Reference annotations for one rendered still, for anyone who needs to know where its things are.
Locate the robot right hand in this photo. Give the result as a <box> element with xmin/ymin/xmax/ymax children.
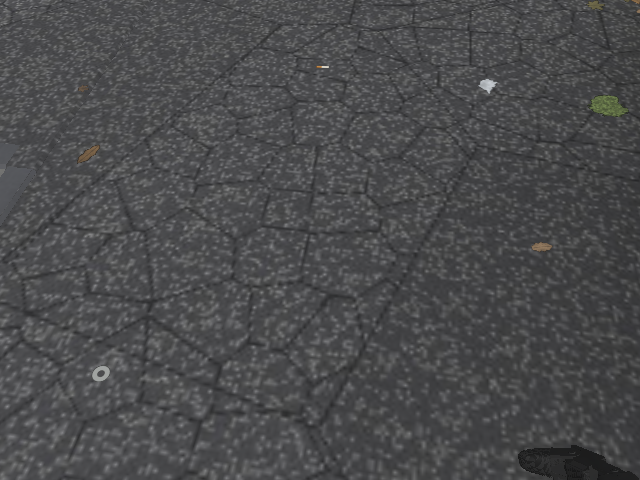
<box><xmin>518</xmin><ymin>445</ymin><xmax>639</xmax><ymax>480</ymax></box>

